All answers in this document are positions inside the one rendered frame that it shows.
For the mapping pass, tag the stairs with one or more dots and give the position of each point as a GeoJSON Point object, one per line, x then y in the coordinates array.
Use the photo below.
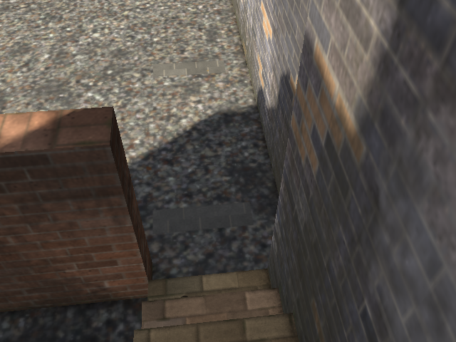
{"type": "Point", "coordinates": [235, 306]}

